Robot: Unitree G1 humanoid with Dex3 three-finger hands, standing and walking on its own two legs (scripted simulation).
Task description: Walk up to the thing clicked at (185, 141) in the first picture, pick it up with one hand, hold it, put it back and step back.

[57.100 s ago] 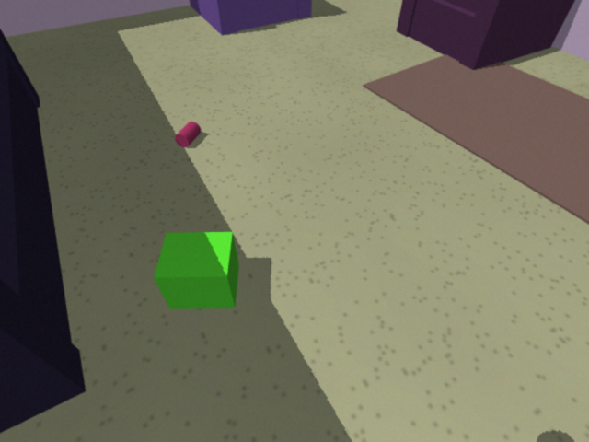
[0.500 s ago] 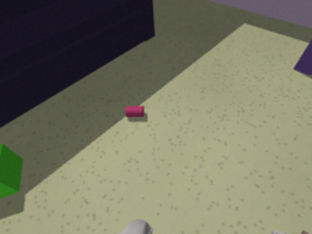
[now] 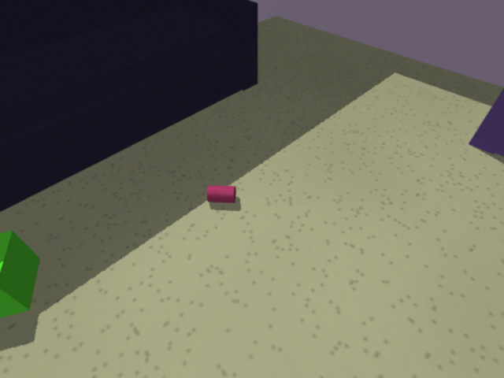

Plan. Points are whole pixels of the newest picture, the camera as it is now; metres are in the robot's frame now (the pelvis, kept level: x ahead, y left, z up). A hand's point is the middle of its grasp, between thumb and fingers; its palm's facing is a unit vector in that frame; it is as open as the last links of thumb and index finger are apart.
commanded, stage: step back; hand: left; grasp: from above
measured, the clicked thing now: (221, 194) +1.13 +0.21 -0.72
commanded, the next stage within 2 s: stand in 0.52 s
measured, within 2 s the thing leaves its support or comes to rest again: neither
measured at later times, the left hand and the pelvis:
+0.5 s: hand out of the picture +0.12 +0.30 -0.14, palm faces +0.01 -0.94 -0.35, open 7.4 cm; pelvis +0.04 +0.03 +0.01, yaw +0 degrees
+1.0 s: hand out of the picture +0.12 +0.28 -0.14, palm faces -0.04 -0.94 -0.34, open 7.4 cm; pelvis +0.04 +0.03 +0.02, yaw +0 degrees
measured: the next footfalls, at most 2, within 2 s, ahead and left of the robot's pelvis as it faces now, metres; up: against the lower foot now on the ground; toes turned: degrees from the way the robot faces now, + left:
left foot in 0.18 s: +0.11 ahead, +0.16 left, +0.00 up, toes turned +1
